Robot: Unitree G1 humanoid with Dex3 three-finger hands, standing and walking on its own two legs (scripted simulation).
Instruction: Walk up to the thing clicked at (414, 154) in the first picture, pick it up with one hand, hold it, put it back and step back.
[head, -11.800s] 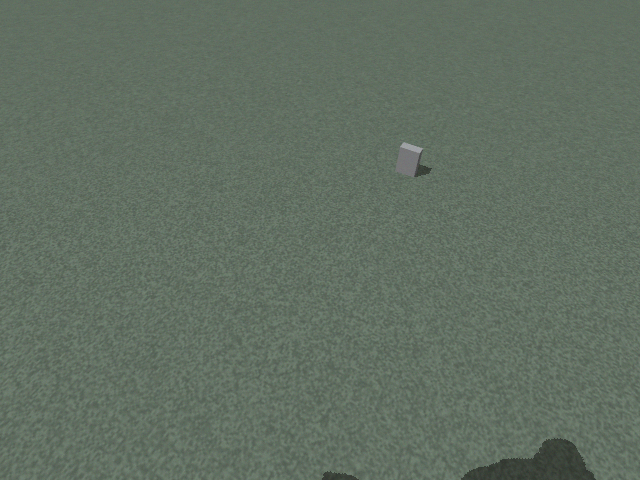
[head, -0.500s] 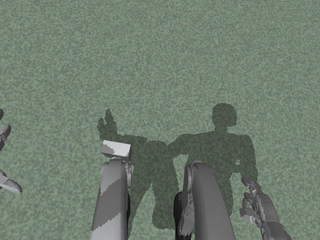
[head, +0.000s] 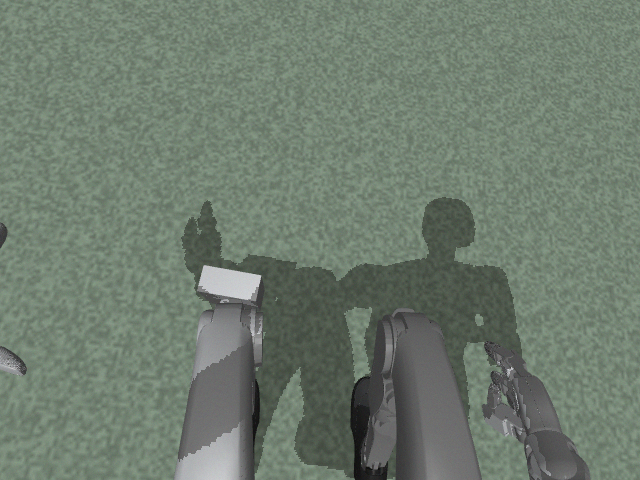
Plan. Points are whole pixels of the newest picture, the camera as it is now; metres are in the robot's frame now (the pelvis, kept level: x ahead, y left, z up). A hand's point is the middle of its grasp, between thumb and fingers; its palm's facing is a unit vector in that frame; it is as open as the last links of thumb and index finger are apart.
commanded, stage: go down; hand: left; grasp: from the side
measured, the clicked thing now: (234, 290) +0.37 +0.17 -0.35
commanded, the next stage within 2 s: none
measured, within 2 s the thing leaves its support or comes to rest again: neither
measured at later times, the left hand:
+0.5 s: hand (15, 294) +0.30 +0.37 -0.05, palm faces +0.10 -0.99 -0.14, open 17.5 cm
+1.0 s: hand (24, 289) +0.30 +0.36 -0.05, palm faces +0.06 -0.99 -0.13, open 17.6 cm
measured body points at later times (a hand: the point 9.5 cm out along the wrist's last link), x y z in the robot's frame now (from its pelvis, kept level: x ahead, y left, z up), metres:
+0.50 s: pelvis -0.01 +0.00 -0.02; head +0.19 +0.05 +0.38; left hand +0.29 +0.42 -0.04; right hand +0.20 -0.27 -0.13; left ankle +0.08 +0.13 -0.39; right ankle +0.09 -0.12 -0.39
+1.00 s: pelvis +0.00 +0.00 -0.03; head +0.19 +0.05 +0.37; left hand +0.30 +0.41 -0.04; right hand +0.20 -0.26 -0.14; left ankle +0.08 +0.13 -0.39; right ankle +0.09 -0.12 -0.39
